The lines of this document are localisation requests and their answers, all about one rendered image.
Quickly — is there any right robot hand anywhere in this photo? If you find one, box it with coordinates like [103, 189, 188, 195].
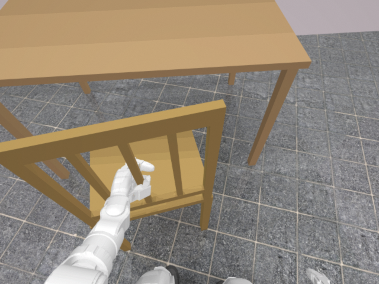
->
[306, 268, 330, 284]

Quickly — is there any chair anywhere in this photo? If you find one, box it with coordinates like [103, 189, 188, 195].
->
[0, 99, 226, 251]

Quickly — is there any robot left upper arm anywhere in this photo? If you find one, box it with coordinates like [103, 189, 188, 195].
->
[47, 264, 108, 284]

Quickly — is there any left robot hand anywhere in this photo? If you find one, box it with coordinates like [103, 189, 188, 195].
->
[110, 157, 155, 203]

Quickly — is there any left robot forearm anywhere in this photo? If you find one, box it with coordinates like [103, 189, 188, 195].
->
[44, 195, 130, 284]

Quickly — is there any robot left thigh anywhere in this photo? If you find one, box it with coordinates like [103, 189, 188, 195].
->
[136, 269, 175, 284]

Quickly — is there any robot left shin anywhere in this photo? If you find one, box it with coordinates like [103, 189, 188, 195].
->
[154, 266, 170, 273]

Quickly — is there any table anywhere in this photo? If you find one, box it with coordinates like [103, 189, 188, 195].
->
[0, 0, 311, 179]

